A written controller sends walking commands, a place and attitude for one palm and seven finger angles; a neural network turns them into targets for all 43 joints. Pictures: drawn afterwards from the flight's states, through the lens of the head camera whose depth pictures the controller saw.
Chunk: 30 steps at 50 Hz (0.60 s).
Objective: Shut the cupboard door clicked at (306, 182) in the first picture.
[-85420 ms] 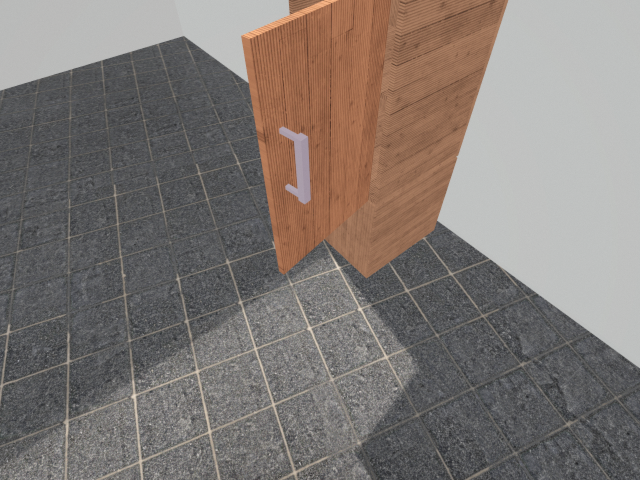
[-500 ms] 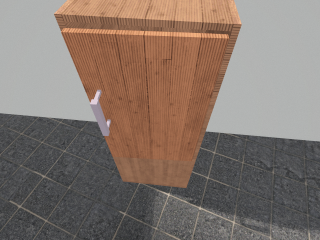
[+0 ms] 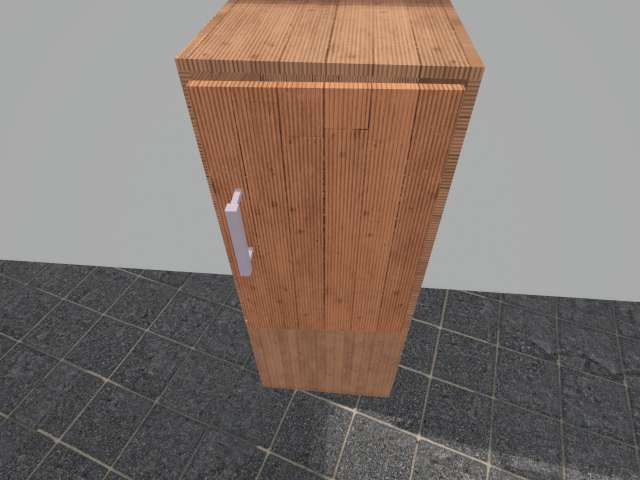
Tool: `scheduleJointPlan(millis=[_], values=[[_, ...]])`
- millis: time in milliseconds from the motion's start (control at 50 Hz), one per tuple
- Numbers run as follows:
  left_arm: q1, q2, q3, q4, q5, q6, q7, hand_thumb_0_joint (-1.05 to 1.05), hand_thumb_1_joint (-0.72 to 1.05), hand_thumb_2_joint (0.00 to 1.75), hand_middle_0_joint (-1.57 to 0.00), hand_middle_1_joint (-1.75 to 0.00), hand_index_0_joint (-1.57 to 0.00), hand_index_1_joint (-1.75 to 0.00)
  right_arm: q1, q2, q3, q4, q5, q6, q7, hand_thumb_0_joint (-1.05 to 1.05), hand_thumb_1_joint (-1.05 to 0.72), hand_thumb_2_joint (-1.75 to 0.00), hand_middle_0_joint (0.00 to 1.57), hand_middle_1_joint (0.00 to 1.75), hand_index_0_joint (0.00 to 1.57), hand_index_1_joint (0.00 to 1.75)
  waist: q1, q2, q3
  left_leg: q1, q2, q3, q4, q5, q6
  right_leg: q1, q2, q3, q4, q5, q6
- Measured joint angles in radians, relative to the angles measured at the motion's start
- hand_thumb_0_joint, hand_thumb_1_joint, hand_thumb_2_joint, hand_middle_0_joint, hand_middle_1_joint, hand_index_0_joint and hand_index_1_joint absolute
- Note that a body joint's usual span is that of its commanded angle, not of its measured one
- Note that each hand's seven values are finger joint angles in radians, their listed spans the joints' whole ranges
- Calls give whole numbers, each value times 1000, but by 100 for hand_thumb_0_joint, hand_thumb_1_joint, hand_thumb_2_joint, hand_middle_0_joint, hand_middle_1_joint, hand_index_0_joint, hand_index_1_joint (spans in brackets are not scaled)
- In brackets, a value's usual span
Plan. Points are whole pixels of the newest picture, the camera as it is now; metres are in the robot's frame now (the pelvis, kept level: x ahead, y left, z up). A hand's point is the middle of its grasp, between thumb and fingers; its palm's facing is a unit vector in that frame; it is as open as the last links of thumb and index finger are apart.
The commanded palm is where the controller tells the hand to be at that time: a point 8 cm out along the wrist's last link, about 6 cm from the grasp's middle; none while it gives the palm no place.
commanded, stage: come to a stop and stand still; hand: left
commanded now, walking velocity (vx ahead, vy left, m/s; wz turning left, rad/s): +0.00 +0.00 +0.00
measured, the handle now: (241, 234) +0.49 +0.18 +0.01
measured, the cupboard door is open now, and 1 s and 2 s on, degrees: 2 2 2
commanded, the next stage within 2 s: look again from close up in 0.26 s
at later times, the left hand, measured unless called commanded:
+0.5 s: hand out of the picture -0.01 +0.17 -0.15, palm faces +0.00 -0.97 -0.23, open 7.4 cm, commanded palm none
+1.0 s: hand out of the picture +0.14 +0.17 -0.11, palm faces +0.20 -0.96 -0.20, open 7.3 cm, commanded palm +0.12 +0.20 -0.06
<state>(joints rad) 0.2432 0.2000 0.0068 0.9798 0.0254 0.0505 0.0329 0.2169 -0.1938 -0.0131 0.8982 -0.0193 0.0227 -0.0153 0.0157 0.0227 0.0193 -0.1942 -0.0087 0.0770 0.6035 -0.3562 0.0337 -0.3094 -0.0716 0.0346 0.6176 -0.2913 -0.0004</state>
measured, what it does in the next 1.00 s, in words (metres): stands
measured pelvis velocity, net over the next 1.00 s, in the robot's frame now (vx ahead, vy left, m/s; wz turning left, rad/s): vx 0.03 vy -0.04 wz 0.04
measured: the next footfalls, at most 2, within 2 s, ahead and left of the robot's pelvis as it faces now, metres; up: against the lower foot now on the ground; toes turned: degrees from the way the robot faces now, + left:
none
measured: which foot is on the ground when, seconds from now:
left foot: down 0.00-1.00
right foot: down 0.00-1.00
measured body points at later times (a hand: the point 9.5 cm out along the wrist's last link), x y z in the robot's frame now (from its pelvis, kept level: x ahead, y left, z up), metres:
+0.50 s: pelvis +0.00 -0.01 +0.01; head +0.01 -0.03 +0.46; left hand -0.01 +0.22 -0.14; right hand +0.00 -0.25 -0.16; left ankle -0.01 +0.10 -0.73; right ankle +0.05 -0.16 -0.73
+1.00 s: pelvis +0.03 -0.04 +0.00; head +0.04 -0.04 +0.45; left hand +0.12 +0.22 -0.10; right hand +0.08 -0.27 -0.14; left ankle -0.01 +0.10 -0.73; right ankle +0.06 -0.16 -0.73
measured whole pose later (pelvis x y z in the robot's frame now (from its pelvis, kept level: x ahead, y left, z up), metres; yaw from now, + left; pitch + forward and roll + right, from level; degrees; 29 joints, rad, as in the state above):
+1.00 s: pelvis +0.03 -0.04 +0.00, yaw +2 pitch -1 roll +0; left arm 0.34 0.18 0.07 0.56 -0.07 0.01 0.03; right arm 0.31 -0.18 0.01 0.94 0.01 -0.13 -0.09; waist -0.01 0.00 0.05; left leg -0.19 0.03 0.02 0.56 -0.35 -0.02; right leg -0.30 0.01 0.06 0.59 -0.27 0.01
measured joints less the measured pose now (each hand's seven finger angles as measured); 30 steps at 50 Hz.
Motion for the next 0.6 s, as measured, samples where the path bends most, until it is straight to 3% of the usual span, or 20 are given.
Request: scheduleJointPlan(millis=[60,280,460,600], values=[[19,4,-4,-5,2,-8,-11,1,91,90,-20,-30,-20,-30,7,12,0,-5,5,-3,0,0,-93,-90,20,30,20,30,-1,12,2,-1,-12,14,-19,20,7,-4,-1,29,-26,63,14],[88,-8,-15,22,1,-23,-18,1,91,90,-20,-30,-20,-30,79,-24,5,56,1,-6,12,0,-93,-90,20,30,20,30,-9,22,3,-10,-31,2,-101,84,10,-11,22,88,-89,96,30],[86,-40,-26,70,-6,-36,-20,1,91,90,-20,-30,-20,-30,105,-22,9,119,7,-20,3,1,-91,-90,20,30,20,29,-21,12,19,5,-15,-1,-127,84,-8,-2,37,86,-107,103,47],[37,-47,-25,85,-7,-46,-13,1,92,90,-20,-30,-20,-30,95,0,17,150,10,-33,-3,1,-91,-90,20,30,20,29,-27,2,21,24,3,-13,-140,76,-26,15,53,72,-111,91,38]])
